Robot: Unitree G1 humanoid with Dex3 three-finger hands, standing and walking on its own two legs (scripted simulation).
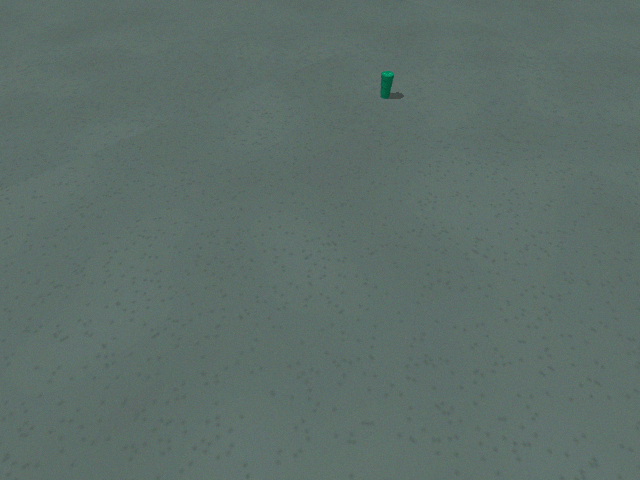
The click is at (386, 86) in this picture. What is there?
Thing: tapered cup
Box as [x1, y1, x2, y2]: [380, 71, 393, 98]
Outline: 390,71 383,71 381,73 380,92 381,97 384,98 388,97 393,73
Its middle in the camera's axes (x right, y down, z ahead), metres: +0.41 -0.91 +2.37
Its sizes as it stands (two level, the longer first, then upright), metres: 0.074 0.074 0.144
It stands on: the floor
